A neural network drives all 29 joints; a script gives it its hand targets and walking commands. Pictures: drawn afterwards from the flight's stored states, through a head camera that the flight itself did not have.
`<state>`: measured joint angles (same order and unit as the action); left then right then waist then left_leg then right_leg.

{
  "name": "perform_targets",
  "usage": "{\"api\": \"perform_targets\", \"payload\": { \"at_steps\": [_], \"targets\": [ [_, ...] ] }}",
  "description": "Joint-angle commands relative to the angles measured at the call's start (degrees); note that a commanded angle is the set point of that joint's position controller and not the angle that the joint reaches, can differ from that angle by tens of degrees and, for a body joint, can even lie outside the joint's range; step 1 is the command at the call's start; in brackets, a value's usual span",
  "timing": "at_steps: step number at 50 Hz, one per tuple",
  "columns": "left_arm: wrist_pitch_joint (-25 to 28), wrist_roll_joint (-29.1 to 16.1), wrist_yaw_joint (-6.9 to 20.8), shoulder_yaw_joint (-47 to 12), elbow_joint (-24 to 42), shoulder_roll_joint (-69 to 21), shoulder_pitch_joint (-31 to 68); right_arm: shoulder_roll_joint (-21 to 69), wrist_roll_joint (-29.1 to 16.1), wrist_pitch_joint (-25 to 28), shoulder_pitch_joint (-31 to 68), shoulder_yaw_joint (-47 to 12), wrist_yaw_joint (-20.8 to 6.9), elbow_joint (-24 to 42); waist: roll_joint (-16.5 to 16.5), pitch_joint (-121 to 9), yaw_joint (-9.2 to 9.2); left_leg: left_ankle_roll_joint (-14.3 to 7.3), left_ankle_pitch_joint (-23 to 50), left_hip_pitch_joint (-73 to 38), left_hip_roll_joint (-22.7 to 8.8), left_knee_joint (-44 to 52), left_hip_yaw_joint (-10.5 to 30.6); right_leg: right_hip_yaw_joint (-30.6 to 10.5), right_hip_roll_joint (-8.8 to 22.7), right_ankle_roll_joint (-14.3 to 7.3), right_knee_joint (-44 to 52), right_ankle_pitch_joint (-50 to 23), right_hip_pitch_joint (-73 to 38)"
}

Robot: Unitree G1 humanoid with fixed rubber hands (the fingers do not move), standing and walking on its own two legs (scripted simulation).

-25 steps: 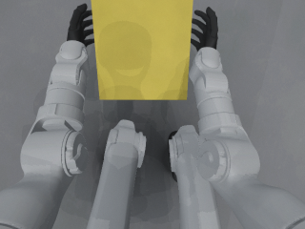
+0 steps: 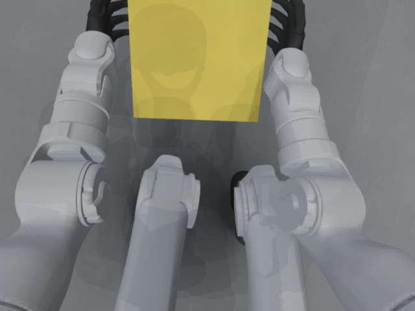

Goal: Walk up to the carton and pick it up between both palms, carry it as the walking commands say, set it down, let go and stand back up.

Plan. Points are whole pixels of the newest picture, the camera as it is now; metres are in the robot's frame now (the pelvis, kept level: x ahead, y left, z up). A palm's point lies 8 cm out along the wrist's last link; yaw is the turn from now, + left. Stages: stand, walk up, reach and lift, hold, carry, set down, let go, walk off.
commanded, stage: set down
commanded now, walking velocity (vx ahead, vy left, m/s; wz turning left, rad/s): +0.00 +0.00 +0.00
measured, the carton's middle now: (198, 49) +0.52 +0.06 -0.24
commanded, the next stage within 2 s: none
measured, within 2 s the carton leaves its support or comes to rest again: rests again in 1.54 s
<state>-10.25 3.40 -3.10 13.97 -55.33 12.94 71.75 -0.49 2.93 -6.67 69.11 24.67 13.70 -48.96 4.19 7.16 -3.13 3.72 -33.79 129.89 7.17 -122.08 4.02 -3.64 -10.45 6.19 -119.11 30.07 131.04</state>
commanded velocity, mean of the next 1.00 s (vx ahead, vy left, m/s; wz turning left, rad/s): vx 0.00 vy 0.00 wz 0.00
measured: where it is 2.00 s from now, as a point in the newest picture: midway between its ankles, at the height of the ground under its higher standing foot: (201, 220)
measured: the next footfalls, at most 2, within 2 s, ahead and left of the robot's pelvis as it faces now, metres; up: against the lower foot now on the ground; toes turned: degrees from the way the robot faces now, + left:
none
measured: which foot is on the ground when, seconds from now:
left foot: down 0.00-1.00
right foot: down 0.00-1.00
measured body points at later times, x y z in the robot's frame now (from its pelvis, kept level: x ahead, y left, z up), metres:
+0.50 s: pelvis +0.00 +0.00 +0.00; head +0.34 +0.05 +0.29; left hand +0.52 +0.21 -0.16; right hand +0.53 -0.09 -0.16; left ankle +0.10 +0.12 -0.36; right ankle +0.12 -0.12 -0.36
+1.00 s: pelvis +0.01 +0.00 +0.00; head +0.35 +0.05 +0.28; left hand +0.52 +0.21 -0.17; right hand +0.54 -0.09 -0.16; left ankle +0.10 +0.12 -0.36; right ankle +0.12 -0.12 -0.36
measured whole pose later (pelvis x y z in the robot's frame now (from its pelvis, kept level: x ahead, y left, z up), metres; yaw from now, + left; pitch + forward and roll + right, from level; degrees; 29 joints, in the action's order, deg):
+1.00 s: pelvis +0.01 +0.00 +0.00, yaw -1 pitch +43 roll -2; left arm -8.0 11.1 2.6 20.2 -58.3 12.4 74.9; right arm -2.5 6.1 -5.0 72.0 28.3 8.8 -53.8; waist 4.8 7.5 -3.5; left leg 2.5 -34.5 131.3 4.8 -123.3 3.7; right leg -2.0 -9.3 5.0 -120.0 30.9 132.1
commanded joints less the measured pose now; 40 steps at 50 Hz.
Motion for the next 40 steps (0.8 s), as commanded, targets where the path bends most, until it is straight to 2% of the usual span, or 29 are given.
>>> {"api": "perform_targets", "payload": {
  "at_steps": [1,3,4,6,7,9,10,11,12,14,16,19,20,21,22,23,25,26,29,30,31,32,33,35,36,37,38,39,40],
  "targets": [
    [2.3,-2.4,14.4,-16.7,4.7,-45.9,29.4,50.1,-1.7,-1.8,28.7,-23.6,-14.6,-3.8,-2.8,-58.3,-3.53,-3.4,16.2,-26.9,-0.6,12.7,-7.0,9.1,-0.9,-3.3,5.7,-11.9,-28.7],
    [2.4,-1.8,14.6,-15.6,4.3,-44.8,29.2,49.5,-1.9,-1.7,30.0,-23.3,-14.8,-3.1,-2.3,-58.7,-4.32,-3.7,16.4,-26.7,-0.7,12.0,-7.0,9.1,-0.8,-3.2,5.2,-12.1,-28.0],
    [2.3,-1.6,14.6,-15.7,3.8,-45.0,29.2,49.2,-1.3,-1.7,29.2,-22.6,-14.7,-4.1,-2.7,-58.2,-3.30,-3.6,16.0,-27.1,-0.7,12.4,-6.8,9.4,-1.0,-3.1,5.4,-11.6,-27.6],
    [2.2,-1.1,15.0,-15.1,3.2,-44.7,29.1,49.1,-0.9,-1.7,29.7,-21.7,-14.8,-4.1,-2.9,-57.0,-3.76,-3.7,14.7,-25.8,-0.7,12.6,-7.0,9.2,-1.0,-3.3,5.6,-10.5,-27.6],
    [2.2,-1.0,15.1,-14.5,2.8,-44.8,28.4,49.0,-0.8,-1.6,29.8,-22.0,-14.8,-4.0,-1.7,-57.0,-3.88,-3.9,15.1,-25.5,-0.7,12.3,-6.8,9.4,-0.9,-3.2,5.7,-10.8,-27.9],
    [2.3,0.0,15.3,-14.3,3.2,-43.9,29.0,49.1,-0.4,-1.7,29.0,-20.7,-15.2,-5.0,-3.0,-56.3,-4.06,-3.8,16.1,-25.2,-0.8,12.5,-6.6,9.1,-1.0,-3.3,5.3,-11.9,-26.7],
    [2.3,0.1,15.4,-14.0,3.0,-44.0,28.3,49.2,0.1,-1.7,28.3,-20.6,-15.3,-5.2,-2.2,-56.3,-3.59,-3.8,15.4,-24.7,-0.6,12.4,-6.7,9.0,-1.0,-3.3,5.6,-11.1,-27.1],
    [2.3,0.2,15.3,-13.8,2.3,-43.8,27.9,48.2,-0.2,-1.6,28.9,-20.7,-15.2,-4.6,-2.8,-56.3,-3.87,-3.8,15.7,-25.1,-0.7,12.1,-6.8,9.1,-0.9,-3.3,5.3,-11.3,-26.5],
    [2.3,0.4,15.5,-13.3,2.2,-43.2,27.8,48.6,-0.2,-1.7,29.0,-20.8,-15.3,-5.1,-2.0,-55.5,-4.34,-3.9,15.5,-24.7,-0.8,12.3,-6.7,9.0,-0.9,-3.1,5.7,-11.3,-26.8],
    [2.5,0.8,15.4,-12.9,2.3,-43.5,27.5,48.0,0.1,-1.6,29.0,-20.2,-15.4,-5.2,-2.0,-54.8,-4.30,-3.9,15.6,-24.2,-0.7,12.5,-6.3,9.0,-1.0,-3.2,5.4,-11.0,-25.9],
    [2.3,1.2,15.6,-12.5,1.5,-43.1,26.9,47.3,0.9,-1.7,27.4,-19.6,-15.6,-6.1,-1.2,-54.2,-3.46,-3.9,16.1,-24.2,-0.9,12.2,-5.9,9.2,-1.0,-3.2,5.3,-11.5,-25.2],
    [2.2,1.9,15.7,-12.3,0.6,-43.0,25.6,46.7,0.5,-1.4,28.0,-19.4,-15.9,-5.7,-2.8,-53.9,-4.34,-3.9,17.1,-25.5,-0.9,12.1,-5.7,9.1,-1.1,-3.2,5.3,-11.6,-23.1],
    [2.2,2.5,15.6,-11.8,0.1,-42.5,25.4,46.7,0.6,-1.4,27.5,-19.6,-15.9,-6.4,-1.7,-53.1,-4.38,-3.9,16.2,-24.8,-1.0,12.2,-5.7,9.2,-1.1,-3.1,5.5,-11.0,-23.1],
    [2.2,2.8,15.7,-11.7,0.1,-42.6,25.0,47.2,0.2,-1.3,27.8,-19.6,-16.1,-6.1,-2.6,-52.8,-5.59,-4.1,16.4,-24.9,-0.9,12.3,-6.1,8.7,-1.2,-3.3,5.7,-10.8,-23.6],
    [2.4,2.9,15.5,-11.6,0.3,-41.5,25.7,46.8,0.2,-1.3,27.9,-19.4,-16.1,-6.5,-2.4,-52.7,-4.86,-4.3,16.1,-24.1,-1.1,12.0,-5.6,8.9,-1.1,-3.2,5.2,-11.2,-22.8],
    [2.4,2.7,15.6,-11.5,0.2,-42.1,25.1,46.5,0.0,-1.1,28.4,-20.0,-16.1,-5.6,-1.4,-53.4,-5.01,-4.3,16.9,-24.8,-1.0,11.8,-5.5,8.9,-1.1,-3.1,5.2,-11.5,-22.9],
    [2.5,3.2,15.8,-11.1,-0.3,-42.1,23.6,46.2,0.1,-1.0,27.5,-19.7,-16.3,-6.3,-1.9,-52.5,-5.55,-4.2,17.5,-24.0,-1.1,11.9,-6.0,8.6,-1.2,-3.1,5.6,-12.0,-23.4],
    [2.6,3.1,15.7,-11.4,-0.2,-41.6,24.7,46.2,0.3,-1.0,26.7,-19.4,-16.1,-7.1,-1.6,-52.6,-4.73,-4.2,17.1,-23.6,-1.2,11.6,-5.6,8.9,-1.0,-3.2,5.3,-11.9,-22.6],
    [2.3,3.9,15.9,-10.4,-1.4,-40.5,23.8,45.0,0.7,-1.2,26.3,-18.2,-16.2,-7.6,-3.0,-50.6,-4.87,-4.3,16.5,-22.9,-1.5,11.7,-5.6,8.2,-1.0,-3.1,5.4,-11.5,-21.8],
    [2.4,4.4,15.9,-9.8,-1.6,-40.0,23.4,44.7,1.3,-1.3,25.3,-17.7,-16.3,-8.8,-1.7,-49.7,-4.47,-4.4,15.7,-22.2,-1.5,11.9,-5.3,8.7,-0.8,-3.2,5.4,-11.2,-21.7],
    [2.5,4.5,15.9,-9.6,-1.7,-39.9,23.7,44.3,1.2,-1.1,25.5,-17.6,-16.3,-8.4,-2.6,-49.8,-5.17,-4.3,15.8,-22.2,-1.5,11.7,-5.7,8.3,-0.9,-3.4,5.6,-11.1,-21.2],
    [2.6,4.8,15.9,-9.2,-1.6,-39.9,23.1,45.1,1.1,-1.1,26.0,-17.9,-16.5,-8.5,-1.2,-50.3,-5.33,-4.6,16.1,-22.7,-1.6,11.8,-5.2,8.3,-0.9,-3.1,5.1,-11.2,-21.6],
    [2.5,4.3,15.9,-9.7,-1.8,-40.0,23.3,44.3,0.7,-0.9,26.2,-18.0,-16.3,-7.8,-2.3,-50.7,-5.08,-4.4,16.3,-22.5,-1.6,11.5,-5.3,8.3,-0.8,-3.2,5.2,-11.4,-21.8],
    [2.6,4.1,15.9,-9.9,-1.6,-39.9,23.4,43.8,1.5,-0.8,25.1,-17.2,-16.4,-8.4,-2.3,-50.0,-4.10,-4.4,16.8,-22.2,-1.5,11.2,-5.0,8.2,-0.8,-3.4,5.2,-11.6,-21.0],
    [2.5,4.9,15.9,-9.2,-2.2,-39.1,22.5,44.0,1.6,-1.1,24.6,-17.0,-16.5,-9.3,-2.1,-48.7,-5.09,-4.5,16.4,-22.4,-1.6,11.6,-5.0,8.1,-0.8,-3.3,5.3,-10.8,-20.3],
    [2.7,5.0,15.9,-9.1,-2.2,-39.0,23.4,43.9,1.9,-1.2,23.7,-16.5,-16.6,-10.3,-2.1,-48.5,-4.35,-4.4,16.2,-22.1,-1.5,11.6,-5.0,8.5,-0.9,-3.3,5.2,-10.9,-19.9],
    [2.7,5.2,15.9,-8.5,-2.4,-38.4,23.1,43.3,1.8,-1.1,24.5,-17.0,-16.7,-9.8,-1.3,-48.4,-4.98,-4.4,16.1,-21.8,-1.6,11.5,-5.0,8.4,-0.7,-3.3,5.2,-10.9,-20.3],
    [2.5,5.7,15.9,-8.4,-3.4,-39.0,21.8,43.1,1.6,-1.0,24.6,-16.6,-16.9,-9.8,-2.8,-47.9,-5.43,-4.5,15.5,-22.0,-1.6,12.0,-5.5,8.4,-0.9,-3.3,5.4,-10.1,-19.6],
    [2.7,5.5,15.9,-8.3,-2.9,-38.4,22.6,42.9,1.9,-1.0,24.7,-16.4,-16.8,-9.8,-2.2,-48.4,-4.94,-4.4,15.8,-21.6,-1.6,11.6,-5.1,8.6,-0.8,-3.3,4.8,-10.4,-19.6]
  ]
}}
